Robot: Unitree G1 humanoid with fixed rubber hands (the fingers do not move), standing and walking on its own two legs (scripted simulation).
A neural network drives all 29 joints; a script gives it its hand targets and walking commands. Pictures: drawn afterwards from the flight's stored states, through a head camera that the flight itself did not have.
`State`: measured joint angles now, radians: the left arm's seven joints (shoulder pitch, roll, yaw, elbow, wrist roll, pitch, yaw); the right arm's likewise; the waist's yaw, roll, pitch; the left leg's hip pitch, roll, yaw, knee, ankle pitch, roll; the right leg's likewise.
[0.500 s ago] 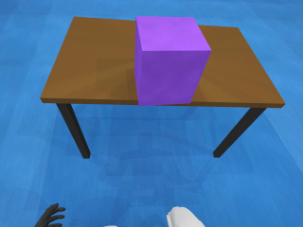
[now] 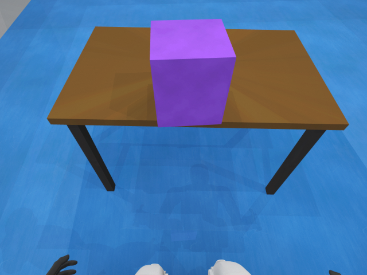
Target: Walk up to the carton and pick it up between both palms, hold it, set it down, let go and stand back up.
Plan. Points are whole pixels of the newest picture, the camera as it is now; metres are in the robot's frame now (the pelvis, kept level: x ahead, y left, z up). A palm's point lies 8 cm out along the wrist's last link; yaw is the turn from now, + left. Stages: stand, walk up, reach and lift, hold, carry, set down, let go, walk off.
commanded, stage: walk up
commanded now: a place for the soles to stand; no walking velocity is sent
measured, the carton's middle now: (188, 75) +0.66 +0.01 +0.03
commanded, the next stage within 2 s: none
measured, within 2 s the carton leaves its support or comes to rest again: neither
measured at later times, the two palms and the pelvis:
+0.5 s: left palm out of the picture +0.13 +0.28 -0.07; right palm out of the picture +0.13 -0.33 -0.06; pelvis +0.02 -0.02 +0.01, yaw +0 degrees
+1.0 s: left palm out of the picture +0.08 +0.29 -0.07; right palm out of the picture +0.10 -0.32 -0.06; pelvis +0.00 -0.01 +0.02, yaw -2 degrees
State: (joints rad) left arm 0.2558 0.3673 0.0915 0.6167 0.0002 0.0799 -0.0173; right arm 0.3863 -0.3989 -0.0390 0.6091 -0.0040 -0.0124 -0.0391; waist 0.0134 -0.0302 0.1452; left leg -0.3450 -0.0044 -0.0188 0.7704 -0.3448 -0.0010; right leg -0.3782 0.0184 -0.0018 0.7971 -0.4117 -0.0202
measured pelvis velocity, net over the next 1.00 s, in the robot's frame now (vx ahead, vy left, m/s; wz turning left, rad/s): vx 0.00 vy -0.01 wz -0.04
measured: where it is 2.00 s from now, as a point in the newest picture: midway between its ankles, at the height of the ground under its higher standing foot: (166, 272)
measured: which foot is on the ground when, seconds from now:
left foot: down 0.00-0.92, up 0.94-1.00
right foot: down 0.00-1.00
